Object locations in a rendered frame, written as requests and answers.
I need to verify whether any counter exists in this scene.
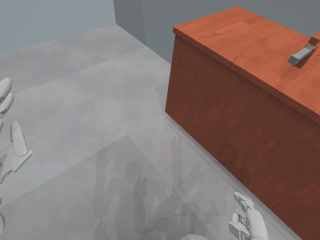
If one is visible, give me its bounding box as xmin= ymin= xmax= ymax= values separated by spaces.
xmin=165 ymin=6 xmax=320 ymax=240

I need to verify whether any robot left hand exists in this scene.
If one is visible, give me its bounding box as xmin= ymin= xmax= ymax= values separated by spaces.
xmin=0 ymin=77 xmax=32 ymax=184

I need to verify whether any tap lever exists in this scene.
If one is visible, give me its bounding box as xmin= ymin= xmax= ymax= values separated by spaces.
xmin=288 ymin=44 xmax=315 ymax=66

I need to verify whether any robot right hand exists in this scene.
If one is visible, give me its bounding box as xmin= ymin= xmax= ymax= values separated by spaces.
xmin=229 ymin=192 xmax=269 ymax=240

